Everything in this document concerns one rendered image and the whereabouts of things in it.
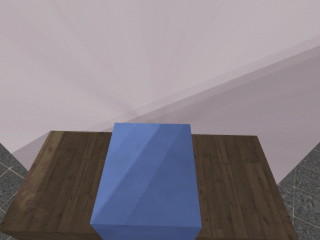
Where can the pedestal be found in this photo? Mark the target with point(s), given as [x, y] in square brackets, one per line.
[238, 195]

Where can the carton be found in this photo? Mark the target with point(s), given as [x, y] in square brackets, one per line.
[148, 188]

